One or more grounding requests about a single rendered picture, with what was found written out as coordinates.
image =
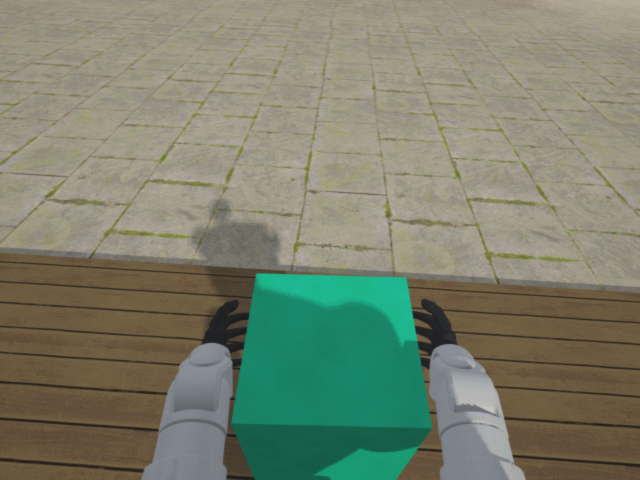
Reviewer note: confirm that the right robot forearm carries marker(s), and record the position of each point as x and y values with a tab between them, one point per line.
471	425

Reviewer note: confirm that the left robot forearm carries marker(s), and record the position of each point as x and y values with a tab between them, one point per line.
194	422

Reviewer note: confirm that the carton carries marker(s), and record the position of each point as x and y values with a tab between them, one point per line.
331	385

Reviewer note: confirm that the left robot hand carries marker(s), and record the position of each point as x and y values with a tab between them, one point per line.
217	332

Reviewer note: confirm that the right robot hand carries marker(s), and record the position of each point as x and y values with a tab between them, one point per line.
441	334

